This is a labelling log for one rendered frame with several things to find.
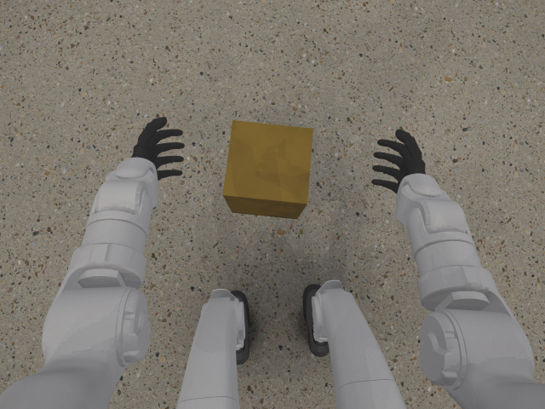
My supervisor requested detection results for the robot right hand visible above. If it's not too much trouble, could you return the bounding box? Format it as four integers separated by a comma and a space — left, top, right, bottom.
371, 130, 426, 193

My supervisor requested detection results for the robot right shin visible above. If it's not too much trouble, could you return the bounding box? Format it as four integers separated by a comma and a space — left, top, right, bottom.
313, 280, 355, 342

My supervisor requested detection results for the left robot forearm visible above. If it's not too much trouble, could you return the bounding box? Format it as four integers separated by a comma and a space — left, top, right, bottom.
42, 158, 158, 362

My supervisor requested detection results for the right robot upper arm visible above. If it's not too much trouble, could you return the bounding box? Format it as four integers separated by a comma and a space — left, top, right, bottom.
419, 308, 545, 409

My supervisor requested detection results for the carton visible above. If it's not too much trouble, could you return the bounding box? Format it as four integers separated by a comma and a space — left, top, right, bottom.
223, 120, 313, 219

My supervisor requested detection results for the robot left hand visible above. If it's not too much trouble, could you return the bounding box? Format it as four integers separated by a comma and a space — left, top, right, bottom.
131, 117, 185, 181

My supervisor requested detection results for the right robot forearm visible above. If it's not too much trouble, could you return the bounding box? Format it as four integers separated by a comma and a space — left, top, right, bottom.
394, 173, 534, 375

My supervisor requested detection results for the robot right foot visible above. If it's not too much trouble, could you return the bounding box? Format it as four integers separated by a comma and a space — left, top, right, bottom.
303, 284, 330, 357

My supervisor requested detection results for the left robot upper arm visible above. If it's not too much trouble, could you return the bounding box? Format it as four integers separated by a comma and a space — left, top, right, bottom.
0, 286, 151, 409

